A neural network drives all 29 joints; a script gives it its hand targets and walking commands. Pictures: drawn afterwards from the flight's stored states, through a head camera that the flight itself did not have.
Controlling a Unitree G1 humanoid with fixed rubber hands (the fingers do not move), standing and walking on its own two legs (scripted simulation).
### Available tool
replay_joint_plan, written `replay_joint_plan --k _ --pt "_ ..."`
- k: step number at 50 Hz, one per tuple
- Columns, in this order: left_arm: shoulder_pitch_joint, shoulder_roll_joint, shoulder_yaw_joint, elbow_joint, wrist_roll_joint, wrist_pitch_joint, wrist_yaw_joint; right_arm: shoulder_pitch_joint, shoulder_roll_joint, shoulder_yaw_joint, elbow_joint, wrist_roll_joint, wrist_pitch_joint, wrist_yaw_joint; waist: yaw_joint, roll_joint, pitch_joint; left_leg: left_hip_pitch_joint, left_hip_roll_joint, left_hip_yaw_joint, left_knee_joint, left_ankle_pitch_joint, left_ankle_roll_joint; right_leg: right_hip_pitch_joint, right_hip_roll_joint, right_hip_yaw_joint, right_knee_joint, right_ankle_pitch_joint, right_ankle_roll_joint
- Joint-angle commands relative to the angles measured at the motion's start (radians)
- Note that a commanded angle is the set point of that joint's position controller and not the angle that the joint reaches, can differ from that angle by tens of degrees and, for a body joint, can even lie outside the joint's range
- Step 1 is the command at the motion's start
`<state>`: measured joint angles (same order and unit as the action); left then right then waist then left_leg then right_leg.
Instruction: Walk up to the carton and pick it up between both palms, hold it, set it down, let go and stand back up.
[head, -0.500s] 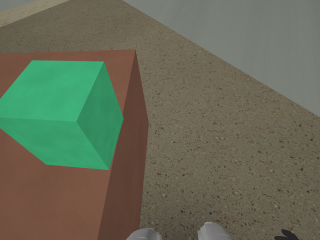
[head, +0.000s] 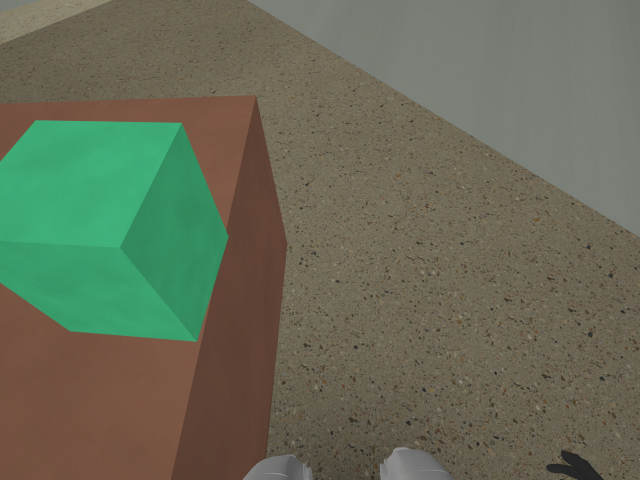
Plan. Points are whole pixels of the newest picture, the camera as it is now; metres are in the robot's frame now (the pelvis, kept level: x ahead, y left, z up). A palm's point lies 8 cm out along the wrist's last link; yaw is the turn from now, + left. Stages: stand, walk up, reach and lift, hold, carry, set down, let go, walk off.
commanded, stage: walk up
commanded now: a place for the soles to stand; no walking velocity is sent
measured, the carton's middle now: (120, 236) +0.42 +0.32 +0.04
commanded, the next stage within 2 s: none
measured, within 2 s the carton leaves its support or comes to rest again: neither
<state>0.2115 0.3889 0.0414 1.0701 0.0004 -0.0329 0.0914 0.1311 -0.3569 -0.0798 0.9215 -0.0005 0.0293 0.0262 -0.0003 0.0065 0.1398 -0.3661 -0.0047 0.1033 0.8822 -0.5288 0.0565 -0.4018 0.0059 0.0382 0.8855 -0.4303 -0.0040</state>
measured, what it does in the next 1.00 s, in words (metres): steps on the spot: right foot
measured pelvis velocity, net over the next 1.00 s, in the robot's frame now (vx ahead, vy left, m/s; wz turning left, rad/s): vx -0.07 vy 0.03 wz -0.01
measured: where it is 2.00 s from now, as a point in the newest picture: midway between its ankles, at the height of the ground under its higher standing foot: outside the picture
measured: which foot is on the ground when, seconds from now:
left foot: down 0.00-1.00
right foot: down 0.00-0.26, up 0.28-0.52, down 0.54-0.90, up 0.92-1.00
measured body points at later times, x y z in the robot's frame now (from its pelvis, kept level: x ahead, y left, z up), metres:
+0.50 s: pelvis -0.02 +0.01 +0.00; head +0.01 +0.00 +0.45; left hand +0.03 +0.33 -0.13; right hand +0.07 -0.30 -0.12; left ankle +0.01 +0.10 -0.70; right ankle +0.00 -0.12 -0.69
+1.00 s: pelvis -0.07 +0.03 +0.00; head -0.03 +0.03 +0.44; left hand +0.00 +0.36 -0.12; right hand +0.02 -0.27 -0.13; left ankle -0.03 +0.12 -0.70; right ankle -0.02 -0.12 -0.69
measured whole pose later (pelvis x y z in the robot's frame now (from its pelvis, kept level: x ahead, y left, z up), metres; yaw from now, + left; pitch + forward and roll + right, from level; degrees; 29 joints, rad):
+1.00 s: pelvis -0.07 +0.03 +0.00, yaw +0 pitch -5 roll -1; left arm 0.16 0.37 0.03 1.04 0.00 -0.05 0.06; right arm 0.12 -0.36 -0.08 0.99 0.00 0.04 0.03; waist 0.00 0.04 0.19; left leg -0.37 0.03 0.09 0.90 -0.44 0.05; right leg -0.41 0.01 0.05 0.93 -0.50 -0.01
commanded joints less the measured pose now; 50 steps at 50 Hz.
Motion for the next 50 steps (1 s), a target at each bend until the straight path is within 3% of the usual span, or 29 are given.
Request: replay_joint_plan --k 1,3,4,6,7,9,10,11,12,13,14,17,20,24,25,26,27,28,29,32,37,38,41,43,44,45,47,49,50 --pt "0.043 0.33 0.061 -0.076 0.027 -0.066 0.012 -0.109 -0.225 -0.043 -0.102 -0.011 -0.006 -0.016 0.025 -0.095 -0.127 -0.204 0.054 -0.186 0.098 -0.094 -0.039 0.246 -0.302 0.563 -0.362 0.595 -0.255" --pt "0.014 0.337 0.055 -0.093 0.037 -0.073 0.011 -0.092 -0.225 -0.047 -0.111 -0.009 -0.004 -0.011 0.017 -0.22 -0.102 -0.149 0.064 -0.197 0.101 -0.046 -0.04 0.149 -0.297 0.544 -0.36 0.611 -0.259" --pt "0.005 0.322 0.052 -0.098 0.033 -0.071 0.014 -0.081 -0.228 -0.055 -0.111 -0.011 -0.005 -0.01 0.018 -0.17 -0.113 -0.15 0.052 -0.196 0.08 -0.06 -0.032 0.164 -0.299 0.575 -0.363 0.58 -0.262" --pt "-0.038 0.321 0.052 -0.123 0.026 -0.064 0.008 -0.069 -0.238 -0.06 -0.111 -0.015 -0.007 -0.008 0.009 -0.241 -0.111 -0.092 0.051 -0.203 0.055 -0.044 -0.031 0.1 -0.304 0.55 -0.359 0.483 -0.272" --pt "-0.055 0.311 0.052 -0.122 0.028 -0.066 0.006 -0.046 -0.236 -0.064 -0.092 -0.018 -0.011 -0.011 -0.012 -0.171 -0.116 -0.048 0.065 -0.192 -0.005 0.009 -0.032 0.074 -0.296 0.545 -0.355 0.476 -0.254" --pt "-0.104 0.303 0.04 -0.13 0.025 -0.054 0.002 0.023 -0.236 -0.071 -0.073 -0.025 -0.027 -0.012 -0.05 -0.18 -0.125 0.089 0.079 -0.21 -0.148 0.22 -0.028 -0.047 -0.247 0.422 -0.25 0.417 -0.213" --pt "-0.12 0.277 0.037 -0.132 0.021 -0.05 -0.003 0.042 -0.255 -0.077 -0.058 -0.037 -0.034 -0.015 -0.066 -0.071 -0.125 0.159 0.135 -0.274 -0.274 0.325 -0.008 -0.122 -0.169 0.328 -0.188 0.345 -0.147" --pt "-0.15 0.24 0.027 -0.14 0.008 -0.044 -0.005 0.05 -0.287 -0.078 -0.051 -0.024 -0.039 -0.019 -0.068 0.027 -0.137 0.177 0.253 -0.423 -0.444 0.299 0.026 -0.141 -0.036 0.121 -0.035 0.255 -0.059" --pt "-0.144 0.223 0.023 -0.13 0.006 -0.037 -0.001 0.016 -0.307 -0.07 -0.059 -0.028 -0.045 -0.019 -0.058 0.029 -0.105 0.137 0.367 -0.51 -0.502 0.338 0.133 -0.15 0.031 0.007 0.071 -0.022 -0.025" --pt "-0.12 0.249 0.029 -0.123 0.007 -0.027 0.001 0.013 -0.314 -0.071 -0.055 -0.021 -0.047 -0.019 -0.057 0.028 -0.127 0.181 0.395 -0.549 -0.503 0.38 0.138 -0.165 0.027 0.017 0.177 -0.207 -0.02" --pt "-0.083 0.243 0.029 -0.114 0.003 -0.021 -0.005 0.009 -0.305 -0.063 -0.037 -0.022 -0.049 -0.023 -0.04 0.024 -0.101 0.135 0.394 -0.502 -0.49 0.368 0.16 -0.13 0.017 0.016 0.218 -0.206 -0.011" --pt "-0.014 0.216 0.03 -0.096 0.006 -0.021 -0.014 -0.036 -0.283 -0.071 -0.068 -0.033 -0.044 -0.028 -0.021 0.123 -0.099 0.158 0.345 -0.435 -0.47 0.357 0.083 -0.154 -0.005 0.035 0.196 -0.149 -0.038" --pt "0.0 0.235 0.038 -0.098 0.016 -0.023 -0.011 -0.06 -0.264 -0.06 -0.073 -0.031 -0.049 -0.029 -0.029 0.145 -0.104 0.128 0.369 -0.424 -0.444 0.405 0.153 -0.136 -0.025 -0.008 0.144 -0.148 -0.029" --pt "0.043 0.225 0.048 -0.077 0.003 -0.04 -0.014 -0.11 -0.26 -0.052 -0.099 -0.027 -0.028 -0.021 0.02 0.153 -0.116 0.058 0.3 -0.264 -0.342 0.556 0.152 0.038 -0.016 -0.065 -0.072 -0.035 -0.041" --pt "0.091 0.234 0.05 -0.053 0.012 -0.049 -0.011 -0.169 -0.254 -0.053 -0.104 -0.017 -0.02 -0.015 0.058 0.123 -0.121 -0.014 0.244 -0.204 -0.234 0.555 0.09 0.149 -0.023 -0.023 -0.207 0.108 -0.045" --pt "0.131 0.275 0.06 -0.055 0.024 -0.057 0.0 -0.199 -0.225 -0.045 -0.121 -0.01 -0.015 -0.01 0.077 0.026 -0.099 -0.061 0.173 -0.136 -0.05 0.53 0.022 0.155 -0.096 0.158 -0.353 0.296 -0.081" --pt "0.104 0.37 0.082 -0.071 0.034 -0.065 0.004 -0.179 -0.169 -0.03 -0.125 0.005 -0.01 -0.012 0.065 -0.138 -0.094 -0.16 0.064 -0.083 0.132 0.322 -0.045 0.154 -0.248 0.478 -0.442 0.403 -0.168" --pt "0.084 0.389 0.08 -0.078 0.028 -0.061 0.006 -0.156 -0.206 -0.036 -0.128 -0.007 0.006 -0.019 0.042 -0.091 -0.096 -0.188 0.019 -0.16 0.144 -0.142 -0.047 0.138 -0.348 0.647 -0.478 0.418 -0.268" --pt "0.039 0.404 0.078 -0.09 0.034 -0.062 0.003 -0.136 -0.235 -0.044 -0.119 -0.011 0.017 -0.021 0.032 -0.061 -0.076 -0.149 0.032 -0.2 0.212 -0.182 -0.049 0.072 -0.376 0.676 -0.484 0.334 -0.305" --pt "-0.034 0.354 0.066 -0.103 0.03 -0.059 0.007 -0.111 -0.248 -0.061 -0.105 -0.011 0.013 -0.017 0.01 -0.142 -0.016 -0.198 0.062 -0.204 0.175 -0.03 -0.038 0.106 -0.272 0.584 -0.454 0.282 -0.234" --pt "-0.048 0.347 0.076 -0.131 0.034 -0.058 0.005 -0.062 -0.244 -0.069 -0.1 -0.014 0.007 -0.013 0.016 -0.183 -0.091 -0.132 0.083 -0.201 0.125 -0.006 -0.039 0.09 -0.291 0.569 -0.385 0.316 -0.254" --pt "-0.061 0.317 0.068 -0.141 0.031 -0.061 0.004 -0.053 -0.254 -0.071 -0.091 -0.018 0.003 -0.012 0.017 -0.127 -0.107 -0.119 0.072 -0.188 0.078 -0.025 -0.043 0.102 -0.284 0.549 -0.366 0.365 -0.249" --pt "-0.108 0.308 0.054 -0.149 0.028 -0.05 -0.01 0.026 -0.243 -0.071 -0.062 -0.022 -0.024 -0.02 -0.047 -0.174 -0.165 0.082 0.075 -0.2 -0.201 0.137 -0.01 -0.006 -0.209 0.453 -0.284 0.276 -0.189" --pt "-0.167 0.242 0.034 -0.141 0.024 -0.036 -0.02 0.044 -0.292 -0.09 -0.05 -0.034 -0.03 -0.018 -0.067 -0.014 -0.098 0.18 0.211 -0.347 -0.445 -0.049 0.027 -0.235 -0.07 0.178 -0.132 0.056 -0.079" --pt "-0.165 0.189 0.026 -0.14 0.015 -0.028 -0.016 0.032 -0.323 -0.083 -0.041 -0.047 -0.035 -0.018 -0.071 0.149 -0.069 0.117 0.341 -0.571 -0.624 -0.245 0.074 -0.281 0.038 0.024 0.064 -0.098 -0.054" --pt "-0.162 0.252 0.041 -0.127 0.02 -0.021 -0.014 0.005 -0.338 -0.084 -0.037 -0.042 -0.039 -0.016 -0.062 0.043 -0.019 0.058 0.401 -0.618 -0.645 -0.218 0.126 -0.254 0.037 0.028 0.196 -0.155 -0.036" --pt "-0.092 0.242 0.048 -0.104 0.011 -0.017 -0.022 -0.034 -0.319 -0.079 -0.025 -0.046 -0.045 -0.022 -0.028 0.028 0.022 0.022 0.334 -0.52 -0.646 -0.201 0.034 -0.244 0.015 0.071 0.199 -0.114 -0.036" --pt "-0.03 0.228 0.052 -0.068 0.009 -0.016 -0.028 -0.082 -0.292 -0.075 -0.036 -0.052 -0.049 -0.021 -0.015 0.135 0.001 0.023 0.28 -0.382 -0.593 -0.084 0.021 -0.188 0.013 0.058 0.17 -0.094 -0.028" --pt "-0.002 0.23 0.055 -0.06 0.014 -0.014 -0.029 -0.087 -0.28 -0.071 -0.044 -0.05 -0.051 -0.02 -0.015 0.16 -0.045 0.101 0.306 -0.429 -0.582 -0.052 0.022 -0.193 0.007 0.042 0.182 -0.093 -0.018"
